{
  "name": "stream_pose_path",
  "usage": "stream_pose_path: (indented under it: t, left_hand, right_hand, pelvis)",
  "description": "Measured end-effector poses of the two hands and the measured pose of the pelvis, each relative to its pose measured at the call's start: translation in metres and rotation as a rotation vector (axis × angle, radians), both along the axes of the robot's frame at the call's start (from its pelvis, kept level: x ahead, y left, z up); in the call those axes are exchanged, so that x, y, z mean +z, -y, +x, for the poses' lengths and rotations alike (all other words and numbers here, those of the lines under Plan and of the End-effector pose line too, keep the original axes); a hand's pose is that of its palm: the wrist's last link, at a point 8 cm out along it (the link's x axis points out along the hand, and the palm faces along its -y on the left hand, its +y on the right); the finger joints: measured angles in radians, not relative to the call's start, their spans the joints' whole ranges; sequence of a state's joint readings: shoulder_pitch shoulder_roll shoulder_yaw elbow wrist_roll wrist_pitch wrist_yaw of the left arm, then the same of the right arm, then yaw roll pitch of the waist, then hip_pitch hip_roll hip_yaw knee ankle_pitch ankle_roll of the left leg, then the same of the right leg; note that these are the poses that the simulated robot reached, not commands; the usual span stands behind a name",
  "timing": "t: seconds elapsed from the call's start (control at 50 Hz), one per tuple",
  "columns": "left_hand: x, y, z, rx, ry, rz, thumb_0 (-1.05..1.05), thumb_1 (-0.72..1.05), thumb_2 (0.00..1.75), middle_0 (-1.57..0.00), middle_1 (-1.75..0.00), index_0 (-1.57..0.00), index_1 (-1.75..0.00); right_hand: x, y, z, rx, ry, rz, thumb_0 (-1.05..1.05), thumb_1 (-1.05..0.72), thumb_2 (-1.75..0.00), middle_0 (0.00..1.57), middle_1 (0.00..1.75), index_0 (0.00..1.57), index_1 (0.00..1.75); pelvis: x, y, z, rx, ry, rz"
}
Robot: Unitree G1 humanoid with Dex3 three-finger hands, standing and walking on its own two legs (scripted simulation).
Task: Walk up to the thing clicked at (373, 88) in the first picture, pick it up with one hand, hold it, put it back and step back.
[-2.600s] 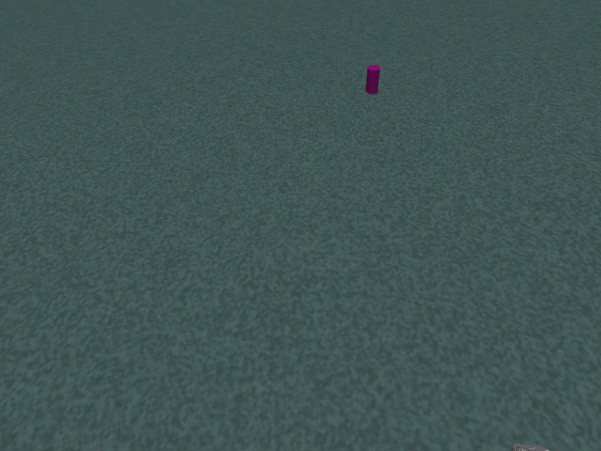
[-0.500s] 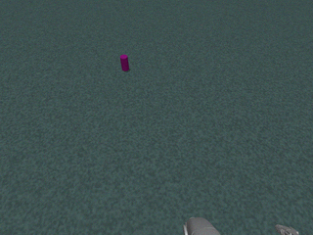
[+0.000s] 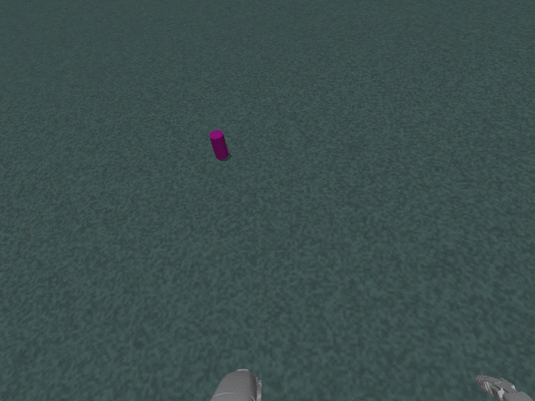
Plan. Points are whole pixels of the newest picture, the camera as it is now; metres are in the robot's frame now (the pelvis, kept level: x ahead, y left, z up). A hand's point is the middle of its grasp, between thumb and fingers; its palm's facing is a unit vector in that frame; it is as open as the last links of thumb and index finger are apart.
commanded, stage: walk up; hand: left
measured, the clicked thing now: (219, 145) +1.45 +0.38 -0.70
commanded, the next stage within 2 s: none
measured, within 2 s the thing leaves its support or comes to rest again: neither
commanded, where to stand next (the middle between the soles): +1.12 +0.11 m, yaw +2 degrees
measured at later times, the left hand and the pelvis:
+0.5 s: hand (135, 292) +0.34 +0.33 -0.14, palm faces -0.02 -0.94 -0.33, open 7.3 cm; pelvis +0.27 +0.06 +0.00, yaw +1 degrees
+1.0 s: hand (167, 210) +0.54 +0.30 -0.12, palm faces +0.03 -0.92 -0.39, open 7.3 cm; pelvis +0.49 +0.03 +0.00, yaw +2 degrees
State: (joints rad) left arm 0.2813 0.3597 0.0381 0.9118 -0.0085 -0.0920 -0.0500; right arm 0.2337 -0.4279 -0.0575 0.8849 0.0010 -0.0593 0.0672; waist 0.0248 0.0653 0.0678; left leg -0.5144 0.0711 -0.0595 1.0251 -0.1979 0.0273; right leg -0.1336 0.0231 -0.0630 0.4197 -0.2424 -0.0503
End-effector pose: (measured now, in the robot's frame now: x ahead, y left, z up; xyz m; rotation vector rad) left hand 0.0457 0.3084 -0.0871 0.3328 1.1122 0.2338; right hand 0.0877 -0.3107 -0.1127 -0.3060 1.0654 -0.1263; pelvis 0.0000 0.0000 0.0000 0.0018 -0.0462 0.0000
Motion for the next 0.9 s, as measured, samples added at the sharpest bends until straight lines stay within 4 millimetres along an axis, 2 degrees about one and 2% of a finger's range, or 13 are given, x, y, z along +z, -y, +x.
stream_pose_path:
  t: [0.06,0.14,0.24,0.3,0.4,0.52,0.64,0.74,0.78,0.82,0.9]
  left_hand:
    - [-0.005,-0.009,0.008,0.026,-0.046,-0.001,0.0,0.9,0.9,-0.21,-0.3,-0.21,-0.3]
    - [-0.017,-0.029,0.032,0.059,-0.083,0.0,0.0,0.9,0.9,-0.21,-0.3,-0.21,-0.3]
    - [-0.046,-0.059,0.082,0.094,-0.128,-0.001,0.0,0.9,0.9,-0.21,-0.3,-0.21,-0.3]
    - [-0.05,-0.065,0.124,0.087,-0.143,-0.017,0.0,0.91,0.9,-0.2,-0.3,-0.21,-0.3]
    - [-0.034,-0.066,0.21,0.001,-0.078,-0.046,0.0,0.91,0.9,-0.2,-0.3,-0.2,-0.3]
    - [-0.019,-0.07,0.305,-0.052,0.019,-0.043,0.0,0.91,0.9,-0.2,-0.3,-0.21,-0.3]
    - [-0.013,-0.059,0.388,-0.085,0.032,-0.024,0.0,0.91,0.9,-0.2,-0.3,-0.2,-0.3]
    - [-0.014,-0.039,0.455,-0.09,0.055,0.011,0.0,0.91,0.9,-0.2,-0.3,-0.2,-0.3]
    - [-0.011,-0.03,0.475,-0.09,0.086,0.017,0.0,0.91,0.9,-0.2,-0.3,-0.2,-0.3]
    - [-0.006,-0.024,0.485,-0.066,0.11,0.015,0.0,0.91,0.9,-0.2,-0.3,-0.21,-0.3]
    - [0.005,-0.02,0.488,-0.022,0.083,0.018,0.0,0.9,0.9,-0.2,-0.3,-0.21,-0.3]
  right_hand:
    - [0.006,-0.001,0.044,0.019,0.006,-0.019,0.01,-0.91,-0.9,0.2,0.3,0.2,0.3]
    - [0.009,-0.011,0.102,0.06,-0.011,-0.045,0.01,-0.91,-0.9,0.2,0.3,0.2,0.3]
    - [0.007,-0.038,0.184,0.095,0.001,-0.075,0.01,-0.91,-0.9,0.2,0.3,0.2,0.3]
    - [0.012,-0.054,0.219,0.103,0.05,-0.08,0.01,-0.91,-0.9,0.2,0.3,0.2,0.3]
    - [0.026,-0.067,0.24,0.021,0.06,-0.065,0.01,-0.91,-0.9,0.2,0.3,0.2,0.3]
    - [0.025,-0.064,0.25,-0.024,-0.021,-0.066,0.01,-0.9,-0.9,0.2,0.3,0.21,0.3]
    - [0.008,-0.045,0.274,-0.069,-0.095,-0.051,0.01,-0.9,-0.9,0.2,0.3,0.21,0.3]
    - [-0.021,-0.023,0.316,-0.095,-0.148,-0.04,0.01,-0.9,-0.9,0.2,0.3,0.2,0.3]
    - [-0.027,-0.021,0.339,-0.082,-0.16,-0.03,0.01,-0.91,-0.9,0.2,0.3,0.2,0.3]
    - [-0.025,-0.023,0.365,-0.047,-0.163,-0.019,0.01,-0.91,-0.9,0.2,0.3,0.2,0.3]
    - [-0.015,-0.024,0.426,-0.012,-0.097,-0.002,0.01,-0.91,-0.9,0.2,0.3,0.2,0.3]
  pelvis:
    - [-0.001,-0.005,0.032,0.013,-0.006,-0.02]
    - [-0.008,-0.015,0.078,0.032,-0.018,-0.046]
    - [-0.024,-0.034,0.144,0.047,-0.028,-0.025]
    - [-0.023,-0.048,0.173,0.038,-0.024,-0.017]
    - [-0.005,-0.059,0.222,0.03,-0.01,-0.025]
    - [0.001,-0.061,0.279,0.023,0.005,-0.001]
    - [-0.005,-0.051,0.338,0.017,0.0,0.021]
    - [-0.02,-0.034,0.395,0.017,-0.013,0.005]
    - [-0.021,-0.028,0.412,0.029,-0.007,-0.001]
    - [-0.016,-0.023,0.427,0.033,0.001,0.022]
    - [-0.004,-0.023,0.458,0.025,0.011,0.031]
